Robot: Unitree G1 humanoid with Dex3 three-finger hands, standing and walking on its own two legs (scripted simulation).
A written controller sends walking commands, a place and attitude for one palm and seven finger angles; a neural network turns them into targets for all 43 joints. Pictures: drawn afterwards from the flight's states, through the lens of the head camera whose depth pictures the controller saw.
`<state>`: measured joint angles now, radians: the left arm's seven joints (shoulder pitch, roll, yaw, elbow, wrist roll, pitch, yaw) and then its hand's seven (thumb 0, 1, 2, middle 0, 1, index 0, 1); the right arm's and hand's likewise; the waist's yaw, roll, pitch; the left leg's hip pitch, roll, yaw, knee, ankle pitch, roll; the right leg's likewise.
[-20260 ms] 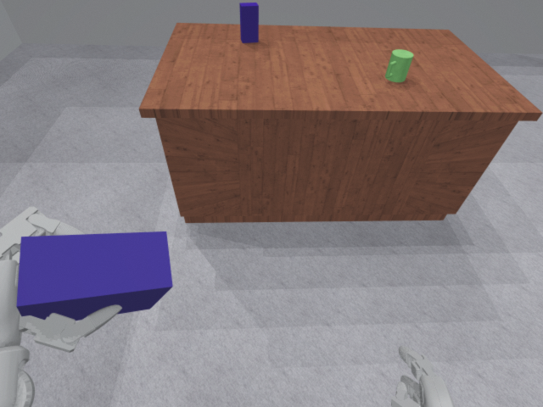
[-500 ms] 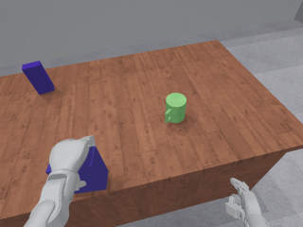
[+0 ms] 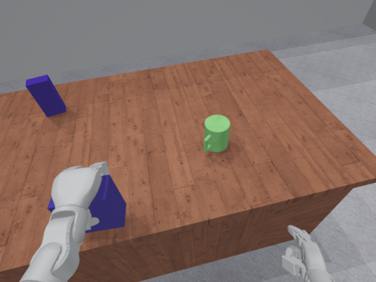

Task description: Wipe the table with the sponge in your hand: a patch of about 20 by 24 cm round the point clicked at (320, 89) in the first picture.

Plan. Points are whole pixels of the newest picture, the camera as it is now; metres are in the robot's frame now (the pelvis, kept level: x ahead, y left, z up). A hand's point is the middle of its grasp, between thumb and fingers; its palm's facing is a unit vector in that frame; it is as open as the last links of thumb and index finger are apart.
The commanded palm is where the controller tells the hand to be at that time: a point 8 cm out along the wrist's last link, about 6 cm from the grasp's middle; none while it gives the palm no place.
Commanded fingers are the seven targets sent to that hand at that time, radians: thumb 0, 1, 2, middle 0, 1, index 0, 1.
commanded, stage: lower the sponge onto the table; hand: left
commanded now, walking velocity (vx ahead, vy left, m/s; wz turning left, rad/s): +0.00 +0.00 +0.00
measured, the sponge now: (95, 210) +0.25 +0.28 -0.02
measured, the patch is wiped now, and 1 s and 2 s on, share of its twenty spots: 0.00 0.15 0.60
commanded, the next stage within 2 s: wipe forward along the first lane in 0.86 s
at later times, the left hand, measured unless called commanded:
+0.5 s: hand (89, 195) +0.27 +0.28 +0.02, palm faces -0.01 -0.06 -1.00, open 10.2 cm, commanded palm +0.24 +0.28 +0.07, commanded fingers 0.00 0.10 1.30 -1.20 -1.60 -1.20 -1.60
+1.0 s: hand (93, 198) +0.27 +0.28 +0.00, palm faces -0.06 -0.03 -1.00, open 10.2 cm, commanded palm +0.25 +0.28 +0.05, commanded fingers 0.00 0.10 1.30 -1.20 -1.60 -1.20 -1.60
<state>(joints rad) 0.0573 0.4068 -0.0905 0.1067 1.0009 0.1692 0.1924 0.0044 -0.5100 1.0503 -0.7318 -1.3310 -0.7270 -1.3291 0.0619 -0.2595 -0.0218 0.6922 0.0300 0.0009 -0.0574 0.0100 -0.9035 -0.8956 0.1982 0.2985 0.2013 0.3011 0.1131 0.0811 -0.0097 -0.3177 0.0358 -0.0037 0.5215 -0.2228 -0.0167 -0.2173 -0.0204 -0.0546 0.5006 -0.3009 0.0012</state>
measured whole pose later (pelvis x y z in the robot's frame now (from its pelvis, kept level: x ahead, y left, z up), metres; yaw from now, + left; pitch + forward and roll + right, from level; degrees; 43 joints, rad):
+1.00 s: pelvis +0.00 +0.00 -0.01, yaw +0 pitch +4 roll +0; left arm -0.03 0.36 -0.10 0.31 1.02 0.25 0.26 0.00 -0.51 1.06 -0.73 -1.34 -0.72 -1.34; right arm 0.08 -0.25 -0.03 0.71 0.05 0.03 -0.04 0.01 -0.90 -0.90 0.20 0.30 0.20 0.30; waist 0.09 0.08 -0.06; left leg -0.41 0.03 -0.01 0.58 -0.25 -0.01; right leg -0.31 -0.03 -0.06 0.57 -0.33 0.00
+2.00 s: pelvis -0.02 +0.01 -0.02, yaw +0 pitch +12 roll -2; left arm -0.54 0.50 0.00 0.91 1.05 0.10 0.28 0.02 -0.55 1.07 -0.77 -1.31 -0.76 -1.32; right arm 0.20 -0.27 -0.03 0.74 0.06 0.09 -0.04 0.01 -0.90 -0.90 0.20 0.30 0.20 0.30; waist 0.00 0.07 -0.11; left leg -0.68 0.04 -0.02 0.73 -0.26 0.00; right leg -0.57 -0.01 -0.06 0.70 -0.34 0.01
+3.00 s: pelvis +0.00 +0.03 -0.03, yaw -1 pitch +17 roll -4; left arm -0.81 0.55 -0.07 1.09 1.04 0.16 0.28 0.01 -0.53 1.08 -0.74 -1.35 -0.73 -1.36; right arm 0.28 -0.25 -0.05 0.77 0.04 0.11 0.00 0.00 -0.90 -0.89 0.20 0.30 0.20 0.30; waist -0.05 0.05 -0.13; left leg -0.77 0.04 -0.01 0.78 -0.31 0.02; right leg -0.63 -0.01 -0.05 0.68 -0.34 0.03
